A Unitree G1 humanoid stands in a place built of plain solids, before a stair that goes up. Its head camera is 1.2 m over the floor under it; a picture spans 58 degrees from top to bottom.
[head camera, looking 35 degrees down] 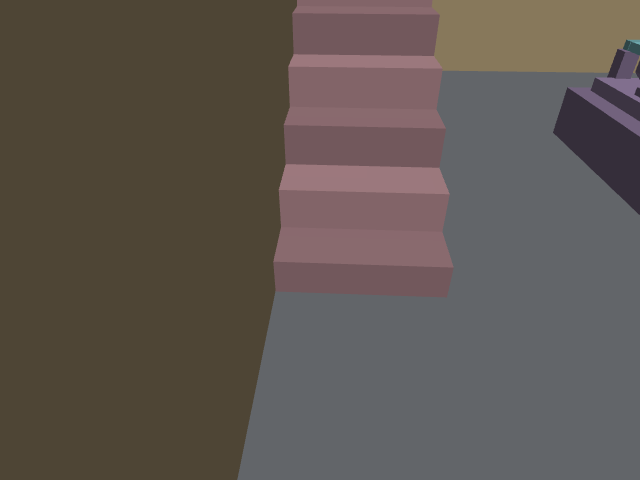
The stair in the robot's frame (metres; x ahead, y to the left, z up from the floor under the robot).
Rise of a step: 0.19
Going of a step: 0.24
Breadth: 0.70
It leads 3 degrees to the right of straight ahead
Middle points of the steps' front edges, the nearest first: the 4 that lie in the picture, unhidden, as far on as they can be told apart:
1.32 -0.17 0.16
1.57 -0.18 0.34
1.81 -0.19 0.53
2.06 -0.20 0.71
